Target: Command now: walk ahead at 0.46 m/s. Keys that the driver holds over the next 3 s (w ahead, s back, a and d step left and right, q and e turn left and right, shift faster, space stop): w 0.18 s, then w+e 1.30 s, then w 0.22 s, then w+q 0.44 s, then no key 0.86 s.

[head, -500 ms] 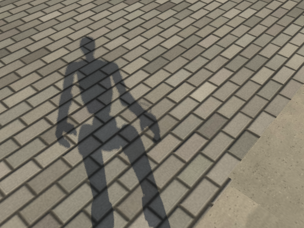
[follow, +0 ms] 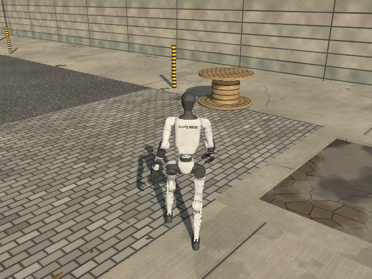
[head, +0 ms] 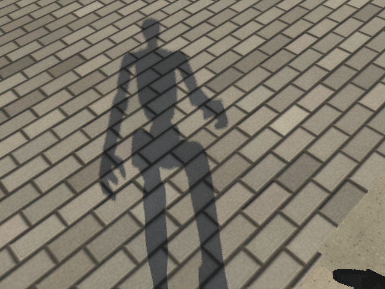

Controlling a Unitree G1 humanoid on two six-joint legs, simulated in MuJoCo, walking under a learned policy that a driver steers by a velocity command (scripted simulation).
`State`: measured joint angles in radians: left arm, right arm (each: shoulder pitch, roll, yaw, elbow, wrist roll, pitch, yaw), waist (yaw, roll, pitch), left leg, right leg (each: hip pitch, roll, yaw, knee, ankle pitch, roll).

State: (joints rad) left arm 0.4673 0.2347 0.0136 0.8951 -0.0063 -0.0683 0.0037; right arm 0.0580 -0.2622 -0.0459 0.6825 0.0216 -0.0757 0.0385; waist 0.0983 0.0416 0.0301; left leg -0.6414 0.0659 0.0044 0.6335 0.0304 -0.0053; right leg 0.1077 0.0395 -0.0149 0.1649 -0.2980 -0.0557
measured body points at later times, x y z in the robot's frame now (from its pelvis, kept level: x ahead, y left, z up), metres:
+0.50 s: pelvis +0.29 +0.03 +0.00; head +0.31 +0.02 +0.45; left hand +0.48 +0.27 -0.10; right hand +0.29 -0.25 -0.13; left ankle +0.24 +0.12 -0.74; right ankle +0.45 -0.16 -0.68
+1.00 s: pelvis +0.57 -0.08 +0.01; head +0.60 -0.11 +0.45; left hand +0.74 +0.16 -0.09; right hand +0.66 -0.39 -0.09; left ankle +0.80 +0.04 -0.68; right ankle +0.51 -0.14 -0.74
